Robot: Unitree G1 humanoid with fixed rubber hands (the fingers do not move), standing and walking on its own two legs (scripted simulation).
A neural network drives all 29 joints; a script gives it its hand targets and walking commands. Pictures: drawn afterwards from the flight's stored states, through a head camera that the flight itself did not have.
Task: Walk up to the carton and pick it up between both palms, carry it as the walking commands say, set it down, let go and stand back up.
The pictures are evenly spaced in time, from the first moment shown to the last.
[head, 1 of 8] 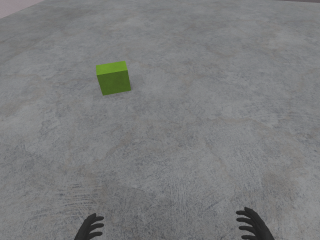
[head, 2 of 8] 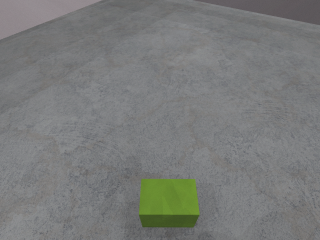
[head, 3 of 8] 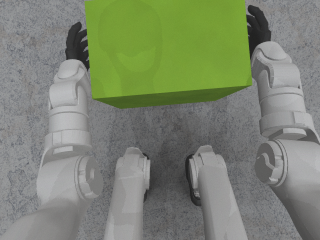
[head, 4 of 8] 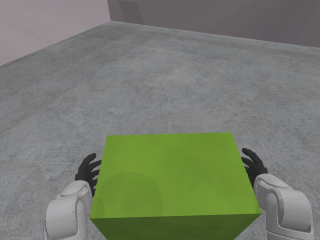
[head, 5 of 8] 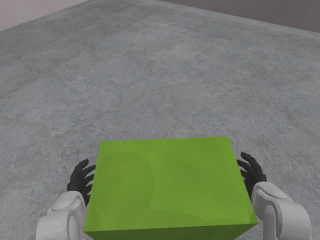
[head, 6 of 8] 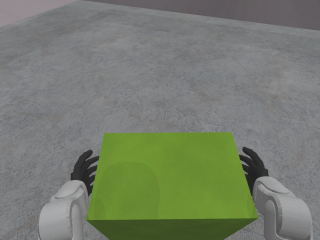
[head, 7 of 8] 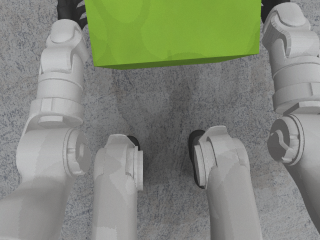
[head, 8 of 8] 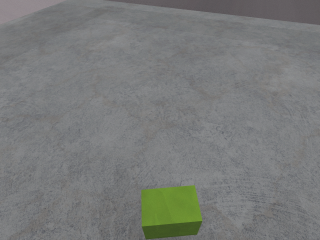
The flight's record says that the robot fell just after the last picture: no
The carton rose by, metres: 0.69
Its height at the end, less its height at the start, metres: +0.00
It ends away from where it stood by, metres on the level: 1.15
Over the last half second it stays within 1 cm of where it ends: yes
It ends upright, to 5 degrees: yes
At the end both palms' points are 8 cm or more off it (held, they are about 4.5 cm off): yes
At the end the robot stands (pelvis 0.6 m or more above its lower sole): yes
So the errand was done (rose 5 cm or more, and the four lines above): yes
